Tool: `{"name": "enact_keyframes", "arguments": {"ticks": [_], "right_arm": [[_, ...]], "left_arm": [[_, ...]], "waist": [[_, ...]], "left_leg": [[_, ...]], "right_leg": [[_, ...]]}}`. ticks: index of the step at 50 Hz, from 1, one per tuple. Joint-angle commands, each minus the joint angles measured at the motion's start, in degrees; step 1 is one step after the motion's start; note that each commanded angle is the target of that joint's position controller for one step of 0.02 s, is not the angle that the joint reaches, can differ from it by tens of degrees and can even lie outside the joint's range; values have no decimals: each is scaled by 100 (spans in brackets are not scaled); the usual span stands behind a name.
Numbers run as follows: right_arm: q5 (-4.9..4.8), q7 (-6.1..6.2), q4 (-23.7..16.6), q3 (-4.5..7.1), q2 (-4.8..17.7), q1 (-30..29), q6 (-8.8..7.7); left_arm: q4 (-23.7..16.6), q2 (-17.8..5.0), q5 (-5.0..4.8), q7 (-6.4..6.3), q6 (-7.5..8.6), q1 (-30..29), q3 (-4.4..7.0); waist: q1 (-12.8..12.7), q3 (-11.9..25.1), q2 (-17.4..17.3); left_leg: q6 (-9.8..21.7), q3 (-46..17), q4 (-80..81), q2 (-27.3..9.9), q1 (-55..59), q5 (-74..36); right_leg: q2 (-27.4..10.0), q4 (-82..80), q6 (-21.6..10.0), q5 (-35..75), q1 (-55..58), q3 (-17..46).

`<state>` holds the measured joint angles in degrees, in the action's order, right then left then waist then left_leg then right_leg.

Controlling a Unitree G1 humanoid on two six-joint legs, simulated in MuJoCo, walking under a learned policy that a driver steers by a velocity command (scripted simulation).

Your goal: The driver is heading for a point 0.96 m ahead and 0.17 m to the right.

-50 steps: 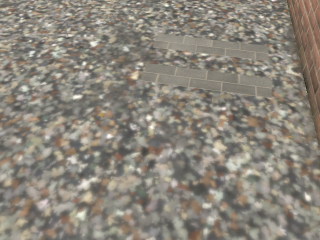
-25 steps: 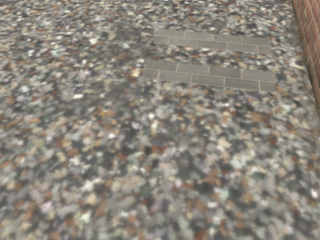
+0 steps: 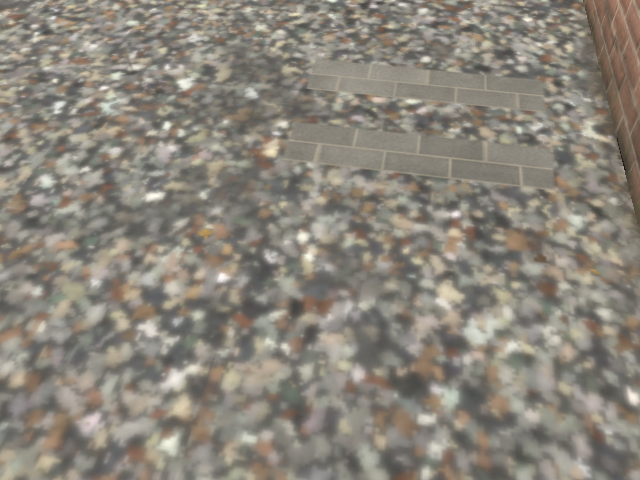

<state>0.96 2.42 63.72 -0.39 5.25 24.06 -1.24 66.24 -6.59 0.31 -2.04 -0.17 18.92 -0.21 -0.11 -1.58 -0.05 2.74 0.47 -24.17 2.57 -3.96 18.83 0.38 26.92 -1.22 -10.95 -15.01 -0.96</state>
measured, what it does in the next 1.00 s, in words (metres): walks ahead: right foot, then left foot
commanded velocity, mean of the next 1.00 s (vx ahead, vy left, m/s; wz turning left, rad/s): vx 0.41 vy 0.00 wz -0.05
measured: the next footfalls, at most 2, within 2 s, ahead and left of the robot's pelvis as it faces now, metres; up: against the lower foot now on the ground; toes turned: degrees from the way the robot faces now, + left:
right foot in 0.24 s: +0.16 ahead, -0.13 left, +0.00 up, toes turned -4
left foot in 0.74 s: +0.51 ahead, +0.04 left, +0.00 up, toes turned +5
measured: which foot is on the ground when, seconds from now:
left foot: down 0.00-0.26, up 0.28-0.72, down 0.74-1.00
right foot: down 0.00-0.02, up 0.04-0.22, down 0.24-0.74, up 0.76-1.00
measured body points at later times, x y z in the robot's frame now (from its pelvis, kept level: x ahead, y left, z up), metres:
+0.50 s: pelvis +0.18 -0.06 +0.01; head +0.20 -0.07 +0.46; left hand +0.12 +0.16 -0.14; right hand +0.25 -0.30 -0.14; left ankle +0.22 +0.07 -0.67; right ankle +0.12 -0.12 -0.74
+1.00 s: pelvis +0.47 -0.01 +0.01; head +0.49 -0.01 +0.46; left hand +0.55 +0.22 -0.14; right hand +0.44 -0.26 -0.14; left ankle +0.47 +0.03 -0.74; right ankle +0.50 -0.16 -0.65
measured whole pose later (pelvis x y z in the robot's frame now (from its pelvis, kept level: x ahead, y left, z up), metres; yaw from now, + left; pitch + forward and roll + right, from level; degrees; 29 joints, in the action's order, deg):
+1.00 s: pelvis +0.47 -0.01 +0.01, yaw -4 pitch -1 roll +1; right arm 0.9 0.3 60.0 3.3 10.2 20.8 -6.2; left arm 56.0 -11.1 1.7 1.2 2.2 13.5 3.3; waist 0.2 -2.9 1.7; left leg 6.3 10.4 -16.6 4.1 -6.0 10.8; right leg -4.6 63.3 -5.2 -10.5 -33.5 0.9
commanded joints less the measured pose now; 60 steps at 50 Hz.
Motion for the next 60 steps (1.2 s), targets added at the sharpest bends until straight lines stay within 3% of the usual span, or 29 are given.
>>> {"name": "enact_keyframes", "arguments": {"ticks": [1, 3, 6, 10, 12, 13, 14, 15, 16, 17, 18, 19, 21, 26, 27, 32, 35, 36, 37, 38, 39, 40, 41, 42, 44, 49, 55, 58, 60], "right_arm": [[-8, -15, -7, 179, 646, 858, 11], [-35, -21, 37, 290, 927, 1037, -20], [45, -33, 93, 321, 892, 1116, -154], [14, -38, 18, 360, 1009, 773, -294], [-36, -78, -69, 337, 1019, 385, -338], [-36, -123, -170, 284, 878, 280, -399], [-85, -162, -401, 184, 409, 500, -420], [89, -181, -496, 302, 845, 61, -392], [82, -239, -588, 303, 766, -178, -398], [53, -293, -579, 286, 667, -255, -438], [66, -323, -562, 313, 645, -231, -429], [107, -346, -534, 330, 638, -127, -374], [120, -374, -551, 373, 667, -154, -260], [98, -408, -1061, 376, 669, -1529, -153], [59, -433, -1152, 337, 617, -1786, -151], [23, -447, -1458, 321, 693, -2540, -163], [7, -354, -1371, 417, 868, -1960, -264], [6, -309, -1123, 492, 987, -1198, -306], [65, -255, -812, 584, 1146, -255, -354], [213, -201, -661, 723, 1645, 649, -379], [224, -256, -689, 786, 1941, 621, -345], [35, -290, -795, 731, 1677, -67, -290], [-11, -301, -913, 618, 1324, -676, -318], [16, -317, -906, 537, 1038, -900, -381], [0, -249, -750, 417, 695, -796, -468], [-12, -184, -600, 426, 969, -236, -608], [-23, -119, -534, 359, 951, 218, -607], [-15, -48, -409, 364, 1034, 567, -573], [-2, 4, -378, 376, 1123, 597, -533]], "left_arm": [[-188, -419, 31, 46, 13, 166, 111], [-522, -325, 147, 115, 96, -391, 107], [-874, -413, 156, 220, 292, -738, 185], [-1028, -479, 26, 332, 451, -545, 307], [-580, -512, -18, 322, 472, 755, 428], [-386, -924, 76, 250, 504, 1593, 576], [-290, -1571, 124, 221, 476, 2295, 716], [-337, -1152, 39, 183, 381, 1734, 585], [-588, -1016, 59, 183, 372, 962, 516], [-710, -923, 57, 196, 407, 558, 469], [-739, -840, 48, 188, 454, 435, 417], [-700, -689, 36, 169, 503, 431, 346], [-573, -671, 18, 142, 589, 698, 288], [-451, -709, 13, 133, 659, 1091, 195], [-440, -715, 72, 149, 656, 1128, 189], [-358, -852, 54, 102, 687, 1313, 212], [-328, -982, 109, 55, 694, 1159, 256], [-338, -1058, 127, 49, 665, 1079, 282], [-366, -1087, 98, 62, 640, 1003, 289], [-515, -866, 49, 101, 629, 1109, 233], [-550, -309, -159, 194, 599, 1810, 179], [-646, -831, -36, 179, 561, 1123, 300], [-848, -857, -10, 203, 574, 567, 321], [-858, -741, 6, 207, 572, 418, 316], [-776, -523, 147, 251, 411, 649, 320], [-1087, -512, 147, 353, 163, -37, 361], [-1582, -459, 80, 435, 208, -1352, 285], [-1803, -453, 99, 452, 222, -1846, 252], [-1856, -523, 121, 447, 229, -1838, 282]], "waist": [[204, -897, -526], [370, -1467, -857], [356, -1406, -595], [17, -1054, -620], [-651, -577, -330], [-1021, -69, 473], [-999, 435, 1954], [-707, -10, 1043], [-405, -464, 447], [-245, -610, 89], [-105, -588, 9], [4, -514, 65], [77, -442, 167], [-68, -708, 297], [-88, -692, 417], [-164, -762, 437], [204, -299, 515], [510, 104, 499], [900, 576, 374], [1115, 1266, -202], [655, 1811, -1345], [513, 1271, -340], [356, 512, -160], [191, 160, 99], [-109, -32, -93], [-156, -326, -245], [105, -530, -328], [256, -576, -333], [173, -478, -389]], "left_leg": [[545, -1224, 1175, -872, -920, 2291], [1038, -2187, 1739, -1743, -669, 2782], [1290, -2280, 1704, -2054, 36, 1389], [1013, -1404, 1164, -1686, -97, -227], [708, -694, -32, -1167, -1253, -1640], [451, -47, -1625, -679, -1937, -1709], [177, 537, -3693, 107, -3120, 600], [332, -138, -4513, -213, -3483, 809], [423, -241, -4674, -531, -3587, 206], [420, -282, -4477, -700, -3435, -283], [382, -249, -4268, -781, -3266, -503], [305, -192, -4091, -818, -3110, -631], [203, -18, -3916, -750, -3167, -744], [-25, 312, -2759, -694, -3749, -1287], [-26, 382, -2309, -648, -3601, -1440], [228, 621, -1102, -402, -2983, -1694], [554, 734, -876, -48, -2046, -1195], [659, 757, -711, 120, -1305, -1087], [788, 609, -397, 13, -84, -1198], [1063, -907, -256, -1336, 1237, -279], [1969, -4004, 665, -2789, 2365, 157], [1639, -3783, 1036, -2453, 1724, 877], [1377, -2798, 1216, -2319, 788, 675], [1180, -2157, 1408, -2104, 120, -80], [837, -1154, 1560, -1737, -581, -913], [565, -79, 1776, -1534, -509, -1905], [289, 829, 1664, -1339, -50, -3226], [286, 1055, 1482, -1502, 560, -3902], [260, 1238, 1082, -1599, 946, -5077]], "right_leg": [[42, 353, -266, -1674, -515, 72], [24, 1260, -226, -1282, -1556, -346], [-326, 1802, -297, -1292, -2273, -166], [-101, 884, -335, -854, -1134, -443], [373, 8, -389, -323, 1296, -608], [-448, -550, -557, -956, 2388, 474], [-2106, -1648, -1167, -2233, 3019, 3339], [-2193, -1901, -1246, -2562, 2293, 3787], [-2081, -1847, -1171, -2375, 1701, 3137], [-1837, -1951, -1082, -1634, 1299, 2512], [-1604, -1989, -979, -1085, 1138, 2033], [-1401, -2007, -890, -535, 1075, 1610], [-1258, -1958, -886, 464, 1201, 1128], [-1108, -2016, -988, 1798, 1278, 542], [-1041, -2003, -986, 1977, 1254, 388], [-1203, -1915, -970, 2903, 1556, 188], [-1267, -831, -813, 4992, 2017, -3], [-1202, 66, -750, 5359, 2034, -80], [-1017, 1265, -662, 4752, 1496, -207], [-685, 3088, -597, 2572, 369, -411], [479, 5211, -426, -1954, -1563, -215], [56, 5385, -565, -1413, -2062, 453], [-195, 5051, -586, -800, -2094, 417], [-384, 4729, -587, -499, -1837, 406], [-556, 4279, -500, -383, -1309, 417], [-641, 3714, -375, 291, -2018, 245], [-468, 1883, -317, 1323, -2224, -321], [-319, 1184, -436, 1234, -2180, -680], [-101, 940, -600, 874, -1927, -865]]}}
